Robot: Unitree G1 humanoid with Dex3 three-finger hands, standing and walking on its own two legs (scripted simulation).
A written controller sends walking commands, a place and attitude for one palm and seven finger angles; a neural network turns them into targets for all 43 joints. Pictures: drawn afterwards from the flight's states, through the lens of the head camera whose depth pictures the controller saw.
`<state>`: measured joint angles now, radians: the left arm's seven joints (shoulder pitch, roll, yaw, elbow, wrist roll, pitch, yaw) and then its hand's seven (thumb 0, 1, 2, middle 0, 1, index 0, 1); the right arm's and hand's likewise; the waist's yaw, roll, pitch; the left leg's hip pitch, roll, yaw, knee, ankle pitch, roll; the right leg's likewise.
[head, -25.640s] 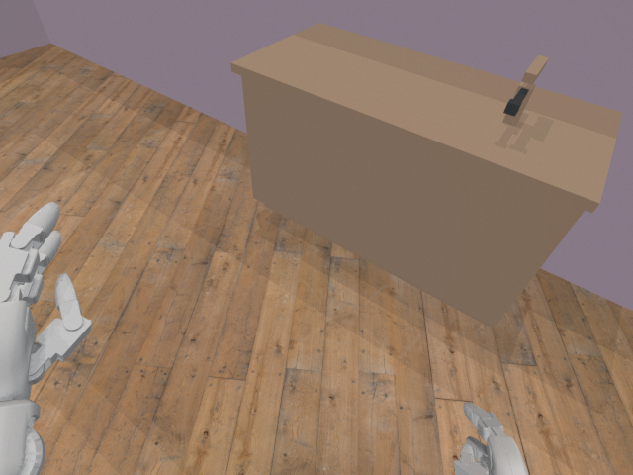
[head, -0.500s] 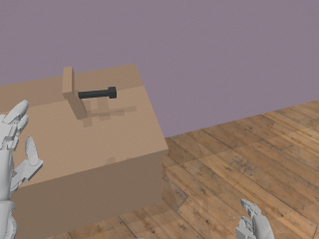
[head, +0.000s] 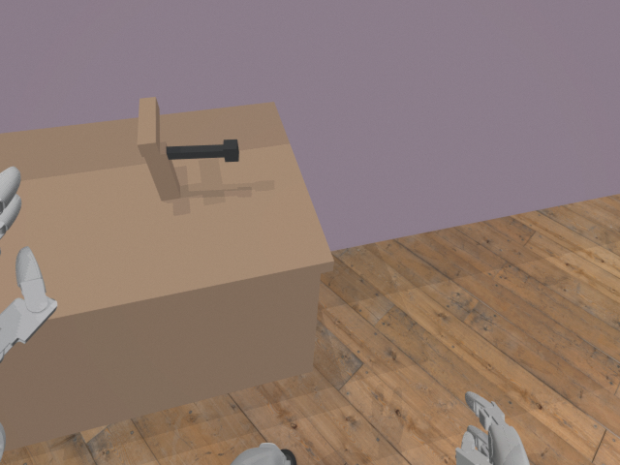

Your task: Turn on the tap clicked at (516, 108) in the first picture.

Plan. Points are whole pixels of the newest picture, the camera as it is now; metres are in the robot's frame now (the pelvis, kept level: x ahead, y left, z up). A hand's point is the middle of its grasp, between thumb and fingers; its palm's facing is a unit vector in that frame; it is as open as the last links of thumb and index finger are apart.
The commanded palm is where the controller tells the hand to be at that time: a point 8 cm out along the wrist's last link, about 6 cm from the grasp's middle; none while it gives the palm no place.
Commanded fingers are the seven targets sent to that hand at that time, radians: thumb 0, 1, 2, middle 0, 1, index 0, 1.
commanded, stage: step back with the hand held close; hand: left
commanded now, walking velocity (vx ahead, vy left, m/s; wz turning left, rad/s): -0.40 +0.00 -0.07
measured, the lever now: (231, 150) +0.60 +0.20 +0.05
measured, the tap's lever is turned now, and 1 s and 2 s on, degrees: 81 81 81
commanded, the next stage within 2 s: stop stepping back and stand still in 0.44 s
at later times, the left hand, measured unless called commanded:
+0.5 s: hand (30, 435) +0.11 +0.21 +0.19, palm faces +0.27 -0.86 -0.44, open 7.4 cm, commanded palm +0.07 +0.26 +0.20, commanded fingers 0.00 0.90 0.90 -0.20 -0.30 -0.20 -0.30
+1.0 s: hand out of the picture +0.01 +0.24 +0.20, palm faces +0.37 -0.83 -0.42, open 7.4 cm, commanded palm -0.03 +0.28 +0.20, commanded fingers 0.00 0.90 0.90 -0.20 -0.30 -0.20 -0.30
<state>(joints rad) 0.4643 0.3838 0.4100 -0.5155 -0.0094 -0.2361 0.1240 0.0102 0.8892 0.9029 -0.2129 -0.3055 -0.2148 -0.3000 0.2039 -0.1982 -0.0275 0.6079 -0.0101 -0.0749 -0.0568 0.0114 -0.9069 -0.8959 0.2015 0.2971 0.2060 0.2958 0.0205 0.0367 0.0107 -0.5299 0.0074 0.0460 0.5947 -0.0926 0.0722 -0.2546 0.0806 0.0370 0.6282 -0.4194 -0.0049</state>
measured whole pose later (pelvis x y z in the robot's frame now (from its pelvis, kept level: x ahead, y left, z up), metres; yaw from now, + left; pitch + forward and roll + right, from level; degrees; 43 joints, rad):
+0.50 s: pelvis -0.11 -0.01 +0.01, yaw -4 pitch +2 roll -2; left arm 0.53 0.41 0.35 -0.60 -0.06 -0.16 0.11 0.01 0.89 0.90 -0.21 -0.31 -0.21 -0.30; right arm 0.17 -0.18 -0.01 0.57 -0.01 -0.09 -0.05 0.01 -0.91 -0.90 0.20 0.30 0.21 0.30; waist 0.02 0.01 0.01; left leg -0.45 0.04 0.04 0.40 0.01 0.02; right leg -0.20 0.06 0.01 0.48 -0.32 -0.01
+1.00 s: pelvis -0.20 +0.01 +0.02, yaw -1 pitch -2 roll -1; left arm 0.52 0.41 0.37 -0.52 -0.05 -0.16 0.15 0.01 0.89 0.90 -0.21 -0.31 -0.21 -0.30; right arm 0.26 -0.21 -0.03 0.63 0.02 -0.11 -0.07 0.01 -0.91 -0.90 0.20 0.30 0.20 0.30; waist -0.03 0.01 -0.01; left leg -0.16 0.05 -0.01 0.54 -0.34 -0.02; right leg -0.26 0.01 -0.04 0.52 -0.26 -0.01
